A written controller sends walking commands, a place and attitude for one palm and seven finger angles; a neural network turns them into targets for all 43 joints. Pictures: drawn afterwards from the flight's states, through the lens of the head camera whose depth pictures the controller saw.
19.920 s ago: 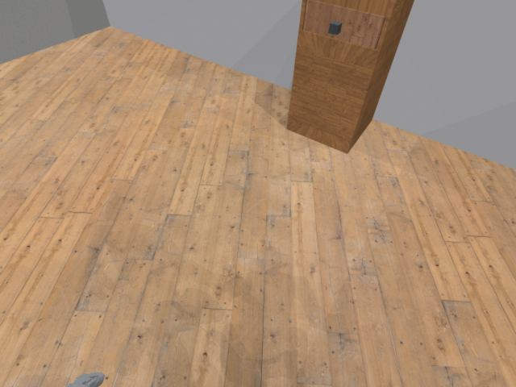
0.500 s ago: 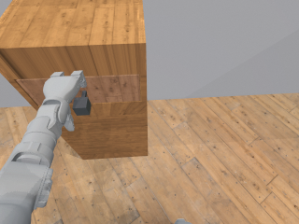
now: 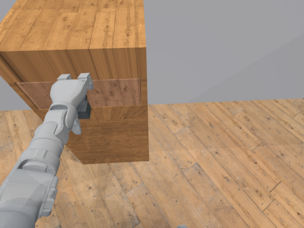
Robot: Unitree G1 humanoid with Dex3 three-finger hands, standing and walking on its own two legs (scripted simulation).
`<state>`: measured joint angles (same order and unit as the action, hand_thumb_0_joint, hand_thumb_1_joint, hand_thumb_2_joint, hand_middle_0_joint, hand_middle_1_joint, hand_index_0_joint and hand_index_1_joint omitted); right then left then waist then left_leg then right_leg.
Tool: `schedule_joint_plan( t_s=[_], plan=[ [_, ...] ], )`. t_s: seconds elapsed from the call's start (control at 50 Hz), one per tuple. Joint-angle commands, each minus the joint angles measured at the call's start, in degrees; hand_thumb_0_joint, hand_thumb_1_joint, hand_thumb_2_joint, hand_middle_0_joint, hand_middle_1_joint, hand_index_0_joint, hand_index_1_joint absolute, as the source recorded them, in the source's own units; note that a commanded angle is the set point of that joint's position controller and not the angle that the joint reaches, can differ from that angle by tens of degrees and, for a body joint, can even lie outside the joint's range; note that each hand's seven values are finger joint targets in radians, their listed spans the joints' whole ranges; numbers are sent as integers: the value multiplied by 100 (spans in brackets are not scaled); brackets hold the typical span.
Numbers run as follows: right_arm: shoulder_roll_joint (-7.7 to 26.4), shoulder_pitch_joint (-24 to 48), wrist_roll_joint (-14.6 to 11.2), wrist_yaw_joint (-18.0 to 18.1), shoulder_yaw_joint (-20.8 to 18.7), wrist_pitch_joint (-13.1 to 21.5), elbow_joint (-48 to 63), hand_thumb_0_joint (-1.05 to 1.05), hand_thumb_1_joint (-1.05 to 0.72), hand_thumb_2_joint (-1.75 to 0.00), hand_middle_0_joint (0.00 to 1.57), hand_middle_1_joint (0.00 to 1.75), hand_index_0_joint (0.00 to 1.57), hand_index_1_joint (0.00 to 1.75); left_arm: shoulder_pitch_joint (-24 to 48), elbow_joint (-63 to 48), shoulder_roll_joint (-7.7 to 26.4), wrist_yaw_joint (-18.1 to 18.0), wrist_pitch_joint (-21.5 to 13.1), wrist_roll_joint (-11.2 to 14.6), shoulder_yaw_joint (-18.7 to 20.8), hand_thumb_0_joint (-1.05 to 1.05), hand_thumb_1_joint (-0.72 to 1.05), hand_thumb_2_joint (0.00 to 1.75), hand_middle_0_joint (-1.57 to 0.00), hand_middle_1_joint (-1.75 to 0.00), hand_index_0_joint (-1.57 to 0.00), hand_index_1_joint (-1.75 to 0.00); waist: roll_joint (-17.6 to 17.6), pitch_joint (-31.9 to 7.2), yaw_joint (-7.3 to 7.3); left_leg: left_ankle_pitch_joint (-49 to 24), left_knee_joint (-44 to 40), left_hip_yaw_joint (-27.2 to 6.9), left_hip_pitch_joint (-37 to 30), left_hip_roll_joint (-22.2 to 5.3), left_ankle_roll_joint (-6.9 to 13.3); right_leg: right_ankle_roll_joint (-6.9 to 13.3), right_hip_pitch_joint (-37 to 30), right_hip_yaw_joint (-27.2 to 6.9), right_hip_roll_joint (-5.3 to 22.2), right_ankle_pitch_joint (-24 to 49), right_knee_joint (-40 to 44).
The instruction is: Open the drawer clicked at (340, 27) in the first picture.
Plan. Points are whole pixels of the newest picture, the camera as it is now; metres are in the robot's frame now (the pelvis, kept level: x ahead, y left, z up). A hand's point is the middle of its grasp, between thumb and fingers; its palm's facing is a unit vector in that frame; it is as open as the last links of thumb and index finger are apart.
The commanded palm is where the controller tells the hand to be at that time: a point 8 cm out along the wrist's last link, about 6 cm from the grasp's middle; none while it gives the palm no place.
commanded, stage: re-aim the fingers above the handle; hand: left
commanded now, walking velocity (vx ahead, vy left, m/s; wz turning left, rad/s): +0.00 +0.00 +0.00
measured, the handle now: (83, 104) +0.51 +0.22 -0.04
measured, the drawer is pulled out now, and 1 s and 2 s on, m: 0.00 0.00 0.00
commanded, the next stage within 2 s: lower the fingers behind the handle in 1.34 s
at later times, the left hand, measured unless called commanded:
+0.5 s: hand (84, 112) +0.43 +0.19 +0.03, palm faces +0.00 -0.08 -1.00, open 13.8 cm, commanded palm +0.41 +0.22 +0.09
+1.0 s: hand (88, 110) +0.44 +0.18 +0.02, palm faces +0.00 -0.07 -1.00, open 13.8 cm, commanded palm +0.41 +0.22 +0.09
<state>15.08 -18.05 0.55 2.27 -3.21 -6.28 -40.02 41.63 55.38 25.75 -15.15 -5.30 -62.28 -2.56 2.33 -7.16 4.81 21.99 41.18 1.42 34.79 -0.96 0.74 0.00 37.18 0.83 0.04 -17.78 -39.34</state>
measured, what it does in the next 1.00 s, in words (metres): stands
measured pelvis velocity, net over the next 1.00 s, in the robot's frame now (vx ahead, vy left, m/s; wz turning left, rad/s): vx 0.00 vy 0.00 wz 0.00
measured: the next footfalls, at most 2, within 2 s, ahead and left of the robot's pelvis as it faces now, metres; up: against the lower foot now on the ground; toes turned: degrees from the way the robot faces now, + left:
none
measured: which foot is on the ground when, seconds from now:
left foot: down 0.00-1.00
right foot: down 0.00-1.00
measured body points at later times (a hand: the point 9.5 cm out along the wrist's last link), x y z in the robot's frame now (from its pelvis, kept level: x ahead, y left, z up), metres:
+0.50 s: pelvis +0.00 +0.00 +0.00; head +0.07 -0.01 +0.45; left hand +0.42 +0.19 +0.08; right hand +0.06 -0.27 -0.13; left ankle -0.03 +0.11 -0.71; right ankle +0.00 -0.12 -0.71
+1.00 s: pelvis +0.00 +0.00 +0.00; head +0.07 -0.01 +0.44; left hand +0.43 +0.18 +0.08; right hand +0.08 -0.28 -0.13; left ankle -0.03 +0.11 -0.71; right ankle +0.00 -0.12 -0.71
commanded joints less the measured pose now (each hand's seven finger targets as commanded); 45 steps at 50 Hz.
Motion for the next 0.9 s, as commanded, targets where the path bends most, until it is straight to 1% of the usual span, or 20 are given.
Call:
schedule_joint_plan(
  t_s=[0.0, 0.08, 0.12, 0.16, 0.18, 0.24, 0.26, 0.32, 0.36, 0.4, 0.46, 0.52, 0.56, 0.6, 0.66, 0.72, 0.78, 0.82, 0.86, 0.88],
  plan=[
    [822, -435, 3, 79, -242, 163, 415, 0, -90, -90, 20, 30, 20, 30, 2298, -911, 2073, -521, -35, -73, 838, 0, -50, 30, -30, -120, -30, -120, 8, -1776, -144, -1881, -341, 36, -460, 267, 160, 216, -1287, 17, -206, 1568, 207],
    [816, -530, 26, 48, -298, 224, 431, 0, -90, -90, 20, 30, 20, 30, 2352, -1008, 2043, -684, 66, -149, 816, 0, -50, 30, -30, -120, -30, -120, 154, -2508, -155, -2288, -205, 95, -658, 267, 150, 199, -1485, -6, -216, 1992, 66],
    [800, -598, 22, 25, -356, 258, 411, 0, -90, -90, 20, 30, 20, 30, 2437, -1123, 1610, -637, 90, -80, 510, 0, -50, 30, -30, -120, -30, -120, 210, -2704, -45, -2598, -144, 94, -938, 236, 139, 177, -1429, 16, -232, 2216, 81],
    [823, -679, 21, 18, -398, 262, 343, 0, -90, -90, 20, 30, 20, 30, 2365, -1015, 1367, -505, 101, 57, 356, 0, -50, 30, -30, -120, -30, -120, -97, -2664, 101, -2727, -109, 62, -1059, 214, 168, 148, -1456, 1, -248, 2361, 178],
    [841, -719, 6, 28, -407, 262, 319, 0, -90, -90, 20, 30, 20, 30, 2326, -1049, 1451, -437, 66, 114, 420, 0, -50, 30, -30, -120, -30, -120, -174, -2655, 77, -2665, -134, 65, -1036, 211, 176, 121, -1521, -14, -232, 2376, 201],
    [828, -659, -20, 66, -399, 248, 305, 0, -90, -90, 20, 30, 20, 30, 2485, -1178, 1173, -262, -34, 179, 118, 0, -50, 30, -30, -120, -30, -120, -179, -2296, 168, -2336, -218, 32, -1031, 241, 199, 129, -1375, -3, -228, 2105, 328],
    [824, -632, -21, 74, -406, 249, 327, 0, -90, -90, 20, 30, 20, 30, 2327, -1323, 1251, -223, -122, 179, 233, 0, -50, 30, -30, -120, -30, -120, -128, -2342, 72, -2470, -233, 7, -1099, 234, 198, 159, -1407, -2, -228, 2114, 318],
    [746, -515, -11, 43, -397, 246, 386, 0, -90, -90, 20, 30, 20, 30, 1932, -1600, 810, -239, -271, 191, -11, 0, -50, 30, -30, -120, -30, -120, 100, -2157, -34, -2624, -271, -22, -1271, 214, 172, 188, -1217, 58, -239, 1974, 314],
    [742, -450, 0, 1, -402, 229, 434, 0, -90, -90, 20, 30, 20, 30, 1594, -1869, 999, -363, -333, 187, 266, 0, -50, 30, -30, -120, -30, -120, 206, -2284, -200, -3000, -260, -66, -1380, 192, 139, 230, -1291, 78, -253, 2051, 238],
    [682, -343, 0, -74, -390, 224, 517, 0, -90, -90, 20, 30, 20, 30, 1123, -2050, 888, -565, -262, 151, 332, 0, -50, 30, -30, -120, -30, -120, 233, -2238, -330, -3246, -270, -57, -1368, 175, 118, 242, -1355, 122, -262, 2168, 178],
    [754, -155, 7, -103, -308, 179, 481, 0, -90, -90, 20, 30, 20, 30, 1186, -1803, 1601, -964, 50, -41, 949, 0, -50, 30, -30, -120, -30, -120, -39, -1849, -453, -2596, -422, -5, -820, 228, 93, 270, -1503, 135, -252, 1914, 141],
    [704, 31, -3, -81, -261, 208, 493, 0, -90, -90, 20, 30, 20, 30, 1693, -1791, 1608, -1279, 433, -249, 818, 0, -50, 30, -30, -120, -30, -120, 35, -1810, -355, -2141, -494, 88, -753, 265, 99, 256, -1464, 121, -231, 1661, 182],
    [718, 97, -13, -41, -257, 233, 514, 0, -90, -90, 20, 30, 20, 30, 1989, -1870, 1700, -1302, 619, -257, 812, 0, -50, 30, -30, -120, -30, -120, 37, -2094, -309, -2063, -498, 97, -884, 278, 119, 241, -1609, 75, -230, 1613, 225],
    [717, 39, -57, 20, -273, 258, 465, 0, -90, -90, 20, 30, 20, 30, 2129, -1610, 1461, -1136, 779, -140, 538, 0, -50, 30, -30, -120, -30, -120, -111, -2179, -172, -1965, -546, 109, -1024, 263, 133, 199, -1664, 63, -218, 1640, 317],
    [723, -26, -104, 88, -312, 294, 482, 0, -90, -90, 20, 30, 20, 30, 2132, -1421, 562, -633, 842, 141, -268, 0, -50, 30, -30, -120, -30, -120, -290, -2173, 102, -1967, -564, 83, -1366, 248, 162, 162, -1582, 64, -224, 1661, 505],
    [754, -80, -94, 153, -303, 344, 467, 0, -90, -90, 20, 30, 20, 30, 2000, -1401, -20, -81, 669, 345, -829, 0, -50, 30, -30, -120, -30, -120, -409, -1825, 184, -1963, -563, 12, -1557, 222, 193, 145, -1281, 94, -207, 1542, 605],
    [737, -112, -50, 195, -273, 350, 493, 0, -90, -90, 20, 30, 20, 30, 1979, -1558, 66, 211, 278, 363, -755, 0, -50, 30, -30, -120, -30, -120, -356, -1551, 125, -1970, -522, -37, -1479, 238, 185, 171, -1148, 108, -181, 1475, 562],
    [716, -144, -22, 197, -245, 330, 519, 0, -90, -90, 20, 30, 20, 30, 1893, -1615, 468, 142, 12, 254, -356, 0, -50, 30, -30, -120, -30, -120, -268, -1579, -47, -2012, -466, -52, -1298, 279, 174, 209, -1192, 91, -177, 1520, 441],
    [725, -163, 9, 186, -248, 296, 543, 0, -90, -90, 20, 30, 20, 30, 1878, -1806, 1300, -142, -222, 99, 431, 0, -50, 30, -30, -120, -30, -120, -22, -1755, -308, -2243, -422, -75, -1083, 296, 137, 267, -1362, 61, -175, 1691, 260],
    [671, -137, 32, 163, -236, 301, 582, 0, -90, -90, 20, 30, 20, 30, 1886, -1871, 1395, -349, -269, 10, 565, 0, -50, 30, -30, -120, -30, -120, 56, -1897, -344, -2299, -370, -52, -1011, 311, 130, 261, -1389, 50, -174, 1768, 181]
  ],
)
